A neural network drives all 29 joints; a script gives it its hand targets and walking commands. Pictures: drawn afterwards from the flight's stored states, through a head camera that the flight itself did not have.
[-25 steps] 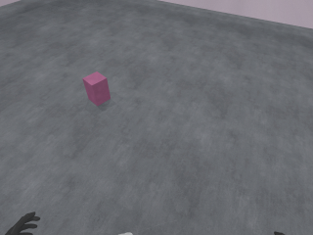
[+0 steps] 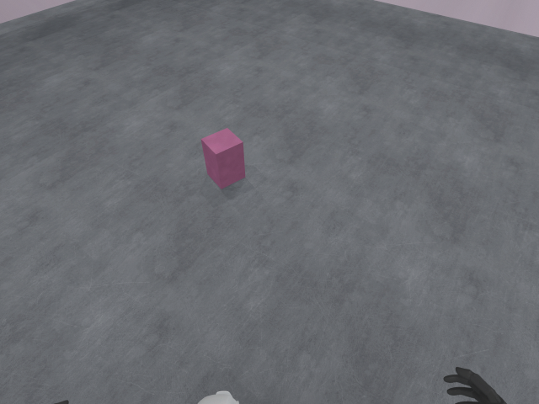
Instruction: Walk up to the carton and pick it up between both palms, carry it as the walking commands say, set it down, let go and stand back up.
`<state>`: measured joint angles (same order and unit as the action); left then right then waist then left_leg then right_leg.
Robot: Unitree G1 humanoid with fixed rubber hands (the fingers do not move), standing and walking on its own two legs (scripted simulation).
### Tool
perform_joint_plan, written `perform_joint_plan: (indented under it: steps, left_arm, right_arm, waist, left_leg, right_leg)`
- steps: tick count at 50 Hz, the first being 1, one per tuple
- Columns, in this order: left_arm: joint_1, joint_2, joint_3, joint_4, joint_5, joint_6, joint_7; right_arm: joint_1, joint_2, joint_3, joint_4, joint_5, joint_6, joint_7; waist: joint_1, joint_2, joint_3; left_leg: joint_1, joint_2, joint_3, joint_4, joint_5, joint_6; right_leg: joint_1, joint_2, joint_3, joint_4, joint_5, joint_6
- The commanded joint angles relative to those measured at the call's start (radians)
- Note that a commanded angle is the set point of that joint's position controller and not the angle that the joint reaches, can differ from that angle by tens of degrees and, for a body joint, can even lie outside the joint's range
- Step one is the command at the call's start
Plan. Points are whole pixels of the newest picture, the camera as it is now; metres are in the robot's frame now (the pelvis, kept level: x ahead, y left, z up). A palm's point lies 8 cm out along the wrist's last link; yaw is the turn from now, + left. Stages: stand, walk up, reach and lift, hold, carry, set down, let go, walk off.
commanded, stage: walk up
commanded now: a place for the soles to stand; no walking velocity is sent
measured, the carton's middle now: (224, 158) +1.33 +0.22 -0.64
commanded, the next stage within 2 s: none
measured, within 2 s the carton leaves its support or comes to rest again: neither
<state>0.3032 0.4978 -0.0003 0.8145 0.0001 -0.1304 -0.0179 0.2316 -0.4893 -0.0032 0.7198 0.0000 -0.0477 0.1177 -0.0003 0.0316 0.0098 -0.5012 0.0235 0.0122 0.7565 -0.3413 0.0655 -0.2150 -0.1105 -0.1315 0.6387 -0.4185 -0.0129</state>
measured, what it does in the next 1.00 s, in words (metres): walks ahead: left foot, then right foot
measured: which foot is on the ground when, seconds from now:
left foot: up 0.00-0.00, down 0.02-0.42, up 0.44-0.72, down 0.74-1.00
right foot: down 0.00-0.04, up 0.06-0.40, down 0.42-0.72, up 0.74-0.96, down 0.98-1.00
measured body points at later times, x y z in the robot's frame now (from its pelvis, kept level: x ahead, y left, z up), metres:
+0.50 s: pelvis +0.20 +0.02 +0.00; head +0.22 +0.00 +0.45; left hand +0.27 +0.36 -0.07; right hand +0.31 -0.29 -0.11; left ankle +0.13 +0.12 -0.68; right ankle +0.29 -0.10 -0.72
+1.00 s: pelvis +0.37 +0.06 -0.01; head +0.38 +0.04 +0.44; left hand +0.43 +0.41 -0.08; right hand +0.47 -0.26 -0.12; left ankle +0.35 +0.17 -0.72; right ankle +0.43 -0.05 -0.72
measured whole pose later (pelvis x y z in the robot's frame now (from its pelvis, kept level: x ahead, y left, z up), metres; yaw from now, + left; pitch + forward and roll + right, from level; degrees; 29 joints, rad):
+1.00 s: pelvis +0.37 +0.06 -0.01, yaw +8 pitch +0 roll +0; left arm 0.25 0.49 0.00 0.78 0.00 -0.12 -0.03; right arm 0.40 -0.49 0.00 0.73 0.00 -0.08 0.08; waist 0.00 0.04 0.02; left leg -0.39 0.01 0.04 0.80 -0.40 0.04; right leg -0.44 -0.06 -0.09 0.75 -0.33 -0.02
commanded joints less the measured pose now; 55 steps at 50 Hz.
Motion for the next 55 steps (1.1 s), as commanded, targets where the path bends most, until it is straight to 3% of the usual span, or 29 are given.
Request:
perform_joint_plan:
  steps: [1,2,3,4,8,17,19,20,21,22,23,25,27,31,33,34,36,37,38,39,42,45,48,49,50,51,52,53,55]
  left_arm:
    - [-0.088,0.193,0.081,-0.113,0.031,-0.002,-0.008]
    - [-0.097,0.105,0.056,-0.142,0.018,0.000,-0.009]
    - [-0.141,0.151,0.057,-0.162,0.009,-0.001,-0.003]
    - [-0.161,0.211,0.078,-0.147,-0.001,0.008,0.002]
    - [-0.057,0.159,0.080,-0.095,0.005,0.010,-0.017]
    - [-0.171,0.149,0.098,-0.102,0.004,0.001,-0.035]
    - [-0.093,0.126,0.098,-0.090,0.009,-0.005,-0.033]
    - [-0.043,0.159,0.115,-0.073,0.017,-0.011,-0.022]
    - [0.122,0.221,0.136,-0.053,0.026,-0.016,-0.007]
    - [0.221,0.294,0.149,-0.044,0.025,-0.022,0.004]
    - [0.175,0.341,0.163,-0.066,0.021,-0.016,0.007]
    - [0.081,0.255,0.135,-0.076,0.004,-0.009,0.005]
    - [-0.017,0.235,0.128,-0.107,0.010,-0.005,0.001]
    - [-0.044,0.280,0.136,-0.115,0.024,-0.010,-0.011]
    - [-0.129,0.299,0.131,-0.129,0.031,-0.001,-0.019]
    - [-0.173,0.271,0.131,-0.128,0.031,0.004,-0.022]
    - [-0.148,0.198,0.094,-0.124,0.034,0.026,-0.021]
    - [-0.133,0.119,0.067,-0.154,0.029,0.033,-0.017]
    - [-0.150,0.094,0.057,-0.170,0.022,0.034,-0.013]
    - [-0.132,0.188,0.087,-0.160,0.008,0.034,-0.006]
    - [-0.089,0.197,0.095,-0.114,0.012,0.025,-0.008]
    - [-0.062,0.173,0.100,-0.105,0.006,0.014,-0.022]
    - [0.060,0.142,0.105,-0.058,0.003,-0.004,-0.010]
    - [0.159,0.185,0.122,-0.034,0.011,-0.008,-0.002]
    - [0.258,0.297,0.154,-0.018,0.026,-0.016,0.008]
    - [0.200,0.357,0.167,-0.041,0.023,-0.018,0.011]
    - [0.136,0.315,0.148,-0.062,0.007,-0.008,0.013]
    - [0.096,0.275,0.136,-0.059,-0.003,-0.006,0.014]
    - [0.051,0.254,0.126,-0.082,0.009,-0.006,0.014]
  right_arm:
    - [0.226,-0.195,-0.156,0.072,-0.006,-0.037,-0.021]
    - [0.340,-0.279,-0.180,0.067,-0.020,-0.041,-0.051]
    - [0.287,-0.346,-0.180,0.029,-0.007,-0.046,-0.059]
    - [0.260,-0.319,-0.168,0.017,0.016,-0.045,-0.055]
    - [0.148,-0.235,-0.126,-0.014,-0.001,-0.043,-0.067]
    - [0.168,-0.221,-0.130,-0.053,0.002,-0.043,-0.058]
    - [0.147,-0.211,-0.124,-0.054,0.008,-0.038,-0.059]
    - [0.112,-0.183,-0.113,-0.068,0.013,-0.035,-0.057]
    - [0.094,-0.129,-0.092,-0.081,0.018,-0.041,-0.061]
    - [0.078,-0.058,-0.062,-0.106,0.011,-0.050,-0.068]
    - [0.083,-0.150,-0.086,-0.091,0.000,-0.044,-0.072]
    - [0.088,-0.174,-0.093,-0.049,0.006,-0.045,-0.066]
    - [0.126,-0.157,-0.092,-0.005,0.003,-0.035,-0.050]
    - [0.082,-0.138,-0.097,-0.012,-0.007,-0.025,-0.021]
    - [0.094,-0.146,-0.114,0.024,0.000,-0.027,-0.015]
    - [0.168,-0.142,-0.119,0.037,-0.004,-0.028,-0.019]
    - [0.291,-0.189,-0.145,0.100,-0.017,-0.039,-0.042]
    - [0.351,-0.253,-0.161,0.089,-0.032,-0.050,-0.064]
    - [0.288,-0.314,-0.160,0.043,-0.034,-0.061,-0.077]
    - [0.231,-0.321,-0.157,0.009,-0.002,-0.062,-0.074]
    - [0.185,-0.264,-0.137,-0.017,-0.008,-0.051,-0.076]
    - [0.195,-0.249,-0.131,-0.032,-0.011,-0.049,-0.071]
    - [0.121,-0.219,-0.122,-0.048,0.002,-0.035,-0.064]
    - [0.103,-0.151,-0.099,-0.065,0.001,-0.037,-0.062]
    - [0.052,-0.103,-0.080,-0.107,0.003,-0.044,-0.063]
    - [0.034,-0.110,-0.076,-0.099,0.005,-0.041,-0.076]
    - [0.008,-0.182,-0.092,-0.078,0.008,-0.040,-0.084]
    - [0.032,-0.191,-0.095,-0.060,-0.002,-0.040,-0.078]
    - [0.086,-0.155,-0.091,-0.013,-0.002,-0.038,-0.060]
  waist:
    - [-0.134,0.040,-0.100]
    - [-0.176,0.260,-0.120]
    - [-0.142,0.245,-0.066]
    - [-0.120,0.063,-0.059]
    - [-0.039,0.089,-0.003]
    - [-0.068,0.045,0.055]
    - [-0.028,0.102,0.021]
    - [0.021,0.021,-0.020]
    - [0.110,-0.092,-0.128]
    - [0.142,-0.268,-0.148]
    - [0.111,-0.198,-0.125]
    - [0.069,-0.067,-0.056]
    - [0.022,-0.147,0.044]
    - [0.014,-0.218,0.081]
    - [-0.031,-0.267,0.029]
    - [-0.077,-0.249,0.016]
    - [-0.125,-0.012,-0.043]
    - [-0.155,0.237,-0.036]
    - [-0.111,0.292,0.048]
    - [-0.076,0.066,0.037]
    - [-0.058,0.070,0.009]
    - [-0.049,0.082,0.033]
    - [0.031,0.097,-0.049]
    - [0.088,0.012,-0.104]
    - [0.153,-0.228,-0.089]
    - [0.141,-0.295,-0.046]
    - [0.103,-0.083,0.030]
    - [0.070,-0.033,0.070]
    - [0.034,-0.139,0.046]
  left_leg:
    - [0.443,-0.081,0.069,-0.177,0.049,-0.008]
    - [0.578,0.135,-0.393,-0.345,-0.146,0.056]
    - [0.575,0.265,-0.769,-0.481,-0.125,0.159]
    - [0.547,0.310,-0.747,-0.464,-0.134,0.205]
    - [0.298,0.202,-0.430,-0.440,0.001,0.176]
    - [0.268,0.170,-0.327,-0.438,0.073,0.169]
    - [0.209,0.157,-0.256,-0.356,0.191,0.135]
    - [0.120,0.109,-0.199,-0.234,0.275,0.107]
    - [-0.001,0.027,-0.102,0.044,0.361,0.056]
    - [-0.236,-0.101,-0.030,0.313,0.017,0.003]
    - [-0.342,-0.076,-0.088,0.438,-0.140,-0.006]
    - [-0.325,0.020,-0.154,0.428,-0.027,-0.005]
    - [-0.205,0.060,-0.101,0.272,-0.034,-0.047]
    - [-0.105,0.093,-0.016,0.105,0.008,-0.051]
    - [0.073,0.071,0.050,0.042,0.042,-0.035]
    - [0.175,0.072,0.062,-0.039,0.112,-0.039]
    - [0.379,-0.045,0.105,-0.110,0.035,-0.044]
    - [0.456,0.081,-0.232,-0.326,-0.264,0.006]
    - [0.419,0.264,-0.763,-0.533,-0.397,0.112]
    - [0.408,0.338,-0.790,-0.527,-0.401,0.213]
    - [0.287,0.260,-0.518,-0.427,-0.200,0.194]
    - [0.173,0.257,-0.414,-0.409,-0.059,0.210]
    - [0.124,0.144,-0.175,-0.189,0.123,0.130]
    - [-0.056,0.099,-0.124,-0.029,0.065,0.083]
    - [-0.330,-0.035,-0.014,0.294,0.022,0.011]
    - [-0.482,-0.046,-0.061,0.416,-0.155,-0.014]
    - [-0.448,0.012,-0.155,0.442,-0.114,-0.020]
    - [-0.426,0.054,-0.136,0.392,-0.052,-0.024]
    - [-0.316,0.080,-0.049,0.270,-0.020,-0.043]
  right_leg:
    - [-0.215,-0.096,-0.037,0.174,0.248,-0.117]
    - [-0.438,0.009,-0.033,0.534,0.194,-0.049]
    - [-0.649,0.096,0.065,0.600,-0.083,-0.032]
    - [-0.652,0.036,0.154,0.609,-0.047,-0.041]
    - [-0.467,0.004,0.110,0.326,0.028,-0.032]
    - [-0.364,0.051,0.053,0.037,0.175,-0.024]
    - [-0.203,0.091,0.018,-0.079,0.283,-0.043]
    - [-0.003,0.108,0.025,-0.118,0.262,-0.062]
    - [0.252,-0.022,0.224,-0.210,0.138,-0.122]
    - [0.398,-0.266,0.560,-0.289,-0.007,-0.199]
    - [0.384,-0.367,0.745,-0.371,-0.225,-0.302]
    - [0.277,-0.304,0.585,-0.343,-0.116,-0.279]
    - [0.059,-0.232,0.326,-0.364,-0.048,-0.238]
    - [-0.109,-0.260,0.286,-0.395,-0.198,-0.263]
    - [-0.199,-0.223,0.202,-0.337,-0.209,-0.215]
    - [-0.233,-0.191,0.162,-0.289,-0.200,-0.187]
    - [-0.333,-0.086,0.053,0.064,-0.272,-0.136]
    - [-0.461,0.011,-0.019,0.440,-0.142,-0.090]
    - [-0.696,0.117,0.050,0.616,-0.146,-0.034]
    - [-0.658,0.054,0.166,0.595,-0.078,-0.032]
    - [-0.480,0.010,0.157,0.364,-0.095,-0.017]
    - [-0.377,0.038,0.099,0.219,-0.064,-0.028]
    - [-0.059,0.112,0.011,-0.089,0.135,-0.047]
    - [0.161,0.061,0.138,-0.113,0.121,-0.076]
    - [0.320,-0.162,0.513,-0.263,-0.174,-0.161]
    - [0.313,-0.352,0.759,-0.367,-0.248,-0.261]
    - [0.204,-0.358,0.730,-0.356,-0.181,-0.294]
    - [0.166,-0.315,0.619,-0.350,-0.127,-0.274]
    - [0.112,-0.230,0.378,-0.304,0.081,-0.243]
